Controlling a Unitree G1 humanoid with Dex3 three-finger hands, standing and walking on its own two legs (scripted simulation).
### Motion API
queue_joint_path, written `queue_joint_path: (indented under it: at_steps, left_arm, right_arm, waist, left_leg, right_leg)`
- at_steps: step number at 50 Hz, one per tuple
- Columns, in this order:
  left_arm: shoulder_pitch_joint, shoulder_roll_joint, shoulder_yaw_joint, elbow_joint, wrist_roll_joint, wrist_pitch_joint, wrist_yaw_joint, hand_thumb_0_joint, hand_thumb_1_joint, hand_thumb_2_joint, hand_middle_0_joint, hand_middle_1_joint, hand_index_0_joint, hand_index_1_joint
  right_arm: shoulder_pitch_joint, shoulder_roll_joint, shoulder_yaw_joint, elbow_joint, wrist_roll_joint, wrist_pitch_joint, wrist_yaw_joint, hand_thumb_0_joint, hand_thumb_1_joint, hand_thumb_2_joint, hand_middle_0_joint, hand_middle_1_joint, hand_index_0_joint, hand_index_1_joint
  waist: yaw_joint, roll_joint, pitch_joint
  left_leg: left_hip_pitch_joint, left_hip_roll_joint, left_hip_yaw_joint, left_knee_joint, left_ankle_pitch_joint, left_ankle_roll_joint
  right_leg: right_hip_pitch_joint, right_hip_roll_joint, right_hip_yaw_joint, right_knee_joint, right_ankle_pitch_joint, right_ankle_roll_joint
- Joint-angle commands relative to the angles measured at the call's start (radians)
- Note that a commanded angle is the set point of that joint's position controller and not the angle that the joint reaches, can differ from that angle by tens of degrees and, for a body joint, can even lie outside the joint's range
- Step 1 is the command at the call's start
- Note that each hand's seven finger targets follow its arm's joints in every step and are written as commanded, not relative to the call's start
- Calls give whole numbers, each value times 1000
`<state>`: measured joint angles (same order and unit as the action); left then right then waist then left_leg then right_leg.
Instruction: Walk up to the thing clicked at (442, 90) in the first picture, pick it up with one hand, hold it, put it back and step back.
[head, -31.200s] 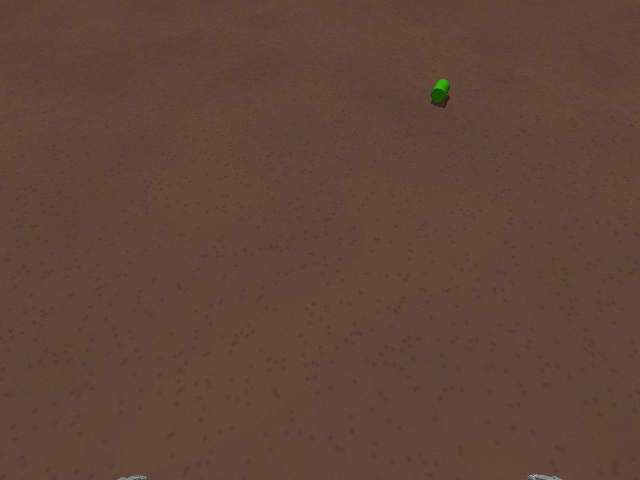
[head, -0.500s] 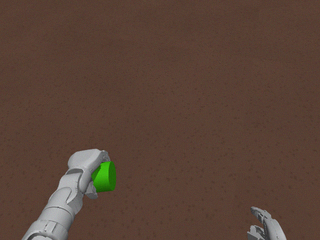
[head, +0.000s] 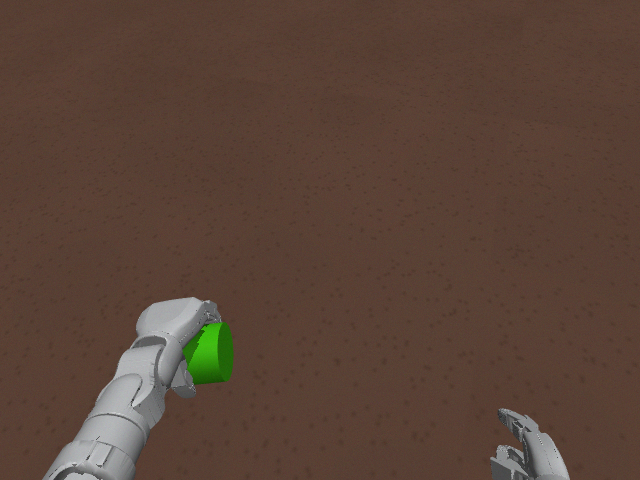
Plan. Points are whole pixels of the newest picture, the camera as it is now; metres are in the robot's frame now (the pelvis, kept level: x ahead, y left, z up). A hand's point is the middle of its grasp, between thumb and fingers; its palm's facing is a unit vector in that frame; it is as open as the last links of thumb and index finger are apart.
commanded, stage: hold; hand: left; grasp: from above
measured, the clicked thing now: (187, 355) +0.29 +0.23 -0.07
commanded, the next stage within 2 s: crouch in 0.28 s
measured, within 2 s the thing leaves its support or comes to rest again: neither
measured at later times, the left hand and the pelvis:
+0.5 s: hand (182, 346) +0.30 +0.23 -0.05, palm faces -0.46 -0.08 -0.88, open 11.0 cm; pelvis +0.01 +0.00 +0.00, yaw +0 degrees
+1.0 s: hand (206, 374) +0.33 +0.25 -0.24, palm faces -0.43 +0.02 -0.90, open 11.0 cm; pelvis -0.04 +0.01 -0.12, yaw +0 degrees
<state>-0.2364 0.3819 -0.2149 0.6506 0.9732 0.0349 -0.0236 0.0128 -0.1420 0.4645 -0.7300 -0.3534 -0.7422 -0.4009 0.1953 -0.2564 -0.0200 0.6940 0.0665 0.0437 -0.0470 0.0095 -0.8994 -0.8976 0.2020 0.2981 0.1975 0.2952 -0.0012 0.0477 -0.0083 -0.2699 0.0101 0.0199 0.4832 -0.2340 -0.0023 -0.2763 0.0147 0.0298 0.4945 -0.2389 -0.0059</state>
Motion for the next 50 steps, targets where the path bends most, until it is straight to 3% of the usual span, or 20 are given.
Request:
queue_joint_path:
  at_steps: [1, 3, 5, 7, 9, 15, 16, 17, 19, 20, 22, 25, 29, 32, 37, 40, 41, 45, 48, 50]
  left_arm:
    - [-370, 240, 132, -202, 24, 1, 70, 0, 802, 872, -1227, -525, -1176, -580]
    - [-403, 237, 125, -246, 16, -1, 72, 0, 804, 909, -1233, -535, -1178, -594]
    - [-380, 206, 103, -193, 20, 10, 71, 0, 810, 898, -1237, -529, -1182, -588]
    - [-382, 237, 128, -193, 17, 10, 73, 0, 799, 896, -1222, -536, -1170, -591]
    - [-357, 194, 91, -178, 10, 10, 62, 0, 798, 896, -1220, -542, -1169, -596]
    - [-348, 238, 128, -207, 17, 6, 56, 0, 792, 923, -1237, -525, -1174, -593]
    - [-404, 218, 100, -245, 19, 2, 55, 0, 807, 918, -1237, -534, -1180, -596]
    - [-403, 236, 123, -221, 21, 3, 59, 0, 814, 900, -1234, -539, -1182, -595]
    - [-372, 217, 113, -193, 17, 1, 59, 0, 850, 896, -1190, -607, -1184, -616]
    - [-371, 227, 127, -204, 15, -1, 62, 0, 770, 824, -1110, -575, -1104, -574]
    - [-342, 201, 106, -170, 23, -2, 64, 0, 727, 766, -1127, -530, -1107, -554]
    - [-317, 189, 108, -118, 31, -16, 86, 0, 739, 811, -1162, -507, -1122, -552]
    - [-310, 182, 110, -22, 60, -42, 144, 0, 737, 786, -1146, -516, -1116, -550]
    - [-398, 200, 119, 50, 86, -59, 210, 0, 731, 761, -1131, -519, -1107, -547]
    - [-529, 191, 121, 161, 149, -83, 321, 0, 720, 775, -1093, -575, -1083, -588]
    - [-557, 199, 138, 249, 180, -98, 377, 0, 718, 774, -1107, -567, -1092, -586]
    - [-558, 189, 137, 264, 180, -104, 390, 0, 723, 742, -1090, -572, -1087, -577]
    - [-653, 257, 173, 307, 201, -104, 438, 0, 691, 726, -1027, -638, -1049, -618]
    - [-680, 258, 182, 364, 185, -94, 455, 0, 674, 787, -1027, -643, -1036, -636]
    - [-698, 293, 201, 374, 180, -86, 458, 0, 675, 793, -1037, -640, -1043, -637]
  right_arm:
    - [-69, -127, -49, -125, -1, -39, -10, 0, -896, -898, 200, 300, 200, 300]
    - [-73, -126, -49, -129, -2, -37, -8, 0, -894, -897, 200, 300, 200, 300]
    - [-60, -126, -52, -120, -1, -36, -7, 0, -895, -898, 200, 300, 200, 300]
    - [-58, -131, -55, -119, -1, -33, -7, 0, -895, -898, 200, 300, 200, 300]
    - [-66, -127, -53, -127, -2, -31, -6, 0, -895, -898, 200, 300, 200, 300]
    - [-69, -132, -55, -134, 0, -27, -7, 0, -896, -898, 200, 300, 200, 300]
    - [-65, -129, -54, -135, 0, -28, -7, 0, -894, -897, 200, 300, 200, 300]
    - [-58, -129, -55, -130, 1, -28, -9, 0, -895, -898, 200, 300, 200, 300]
    - [-60, -127, -55, -130, 1, -27, -8, 0, -890, -904, 202, 301, 202, 301]
    - [-53, -132, -58, -131, 1, -27, -8, 0, -863, -886, 201, 301, 202, 301]
    - [-46, -131, -58, -127, 0, -27, -7, 0, -884, -897, 200, 300, 201, 300]
    - [-42, -129, -58, -125, -2, -22, -5, 0, -885, -898, 200, 300, 201, 300]
    - [-17, -135, -63, -111, -12, -12, 1, 0, -883, -897, 200, 300, 200, 300]
    - [-3, -139, -64, -99, -25, -6, 10, 0, -885, -897, 200, 300, 200, 300]
    - [58, -148, -82, -52, -50, -17, 30, 0, -886, -897, 200, 300, 200, 300]
    - [92, -155, -88, -48, -61, -31, 38, 0, -889, -898, 200, 300, 200, 300]
    - [96, -159, -93, -51, -64, -36, 40, 0, -888, -896, 200, 300, 200, 300]
    - [114, -171, -97, -45, -74, -50, 34, 0, -889, -897, 200, 300, 200, 300]
    - [119, -178, -99, -32, -82, -65, 26, 0, -886, -896, 200, 300, 200, 300]
    - [129, -184, -101, -28, -86, -75, 22, 0, -888, -896, 200, 300, 200, 300]
  waist:
    - [3, -13, -260]
    - [4, 2, -292]
    - [-12, -33, -265]
    - [-2, -14, -278]
    - [-9, -30, -250]
    - [7, -3, -259]
    - [-7, 4, -273]
    - [-2, -3, -266]
    - [-1, -15, -246]
    - [-4, -18, -267]
    - [-11, -38, -254]
    - [-12, -65, -211]
    - [-32, -84, -190]
    - [-44, -62, -205]
    - [-72, -6, -343]
    - [-88, -17, -428]
    - [-91, -14, -448]
    - [-83, 72, -555]
    - [-101, 88, -590]
    - [-99, 90, -645]
  left_leg:
    - [130, -31, 8, -42, 194, 21]
    - [143, -32, 9, -39, 216, 20]
    - [135, -30, 8, -37, 229, 24]
    - [138, -28, 8, -39, 232, 21]
    - [129, -29, 8, -44, 203, 22]
    - [136, -27, 3, -50, 231, 17]
    - [144, -26, 5, -50, 224, 18]
    - [143, -26, 5, -52, 228, 19]
    - [139, -25, 4, -54, 218, 19]
    - [144, -27, 6, -48, 231, 20]
    - [137, -27, 8, -43, 246, 23]
    - [103, -32, 6, -36, 216, 23]
    - [54, -34, 6, 0, 179, 22]
    - [-26, -35, 3, 81, 145, 16]
    - [-205, -28, -1, 306, 120, 0]
    - [-377, -28, 3, 466, 80, 11]
    - [-426, -27, 2, 506, 62, 13]
    - [-559, -29, -4, 635, -20, 12]
    - [-667, -20, -29, 723, -83, 12]
    - [-731, -17, -44, 778, -106, 12]
  right_leg:
    - [62, 10, -5, -78, 177, -2]
    - [75, 9, -3, -75, 203, -1]
    - [72, 9, -6, -74, 226, 2]
    - [75, 11, -9, -75, 218, -2]
    - [66, 10, -8, -86, 191, -1]
    - [79, 13, -13, -80, 207, -7]
    - [71, 14, -10, -80, 207, -7]
    - [72, 15, -12, -82, 211, -7]
    - [69, 15, -14, -84, 199, -7]
    - [71, 13, -11, -80, 215, -6]
    - [69, 13, -12, -77, 233, -3]
    - [45, 9, -13, -79, 207, -1]
    - [-14, 5, -11, -50, 171, -3]
    - [-102, 3, -17, 21, 137, -5]
    - [-311, 6, -19, 230, 112, -10]
    - [-443, 5, -15, 371, 89, -10]
    - [-486, 7, -17, 418, 71, -12]
    - [-672, 16, -34, 563, -18, -26]
    - [-830, 20, -50, 674, -77, -33]
    - [-886, 19, -59, 745, -100, -35]
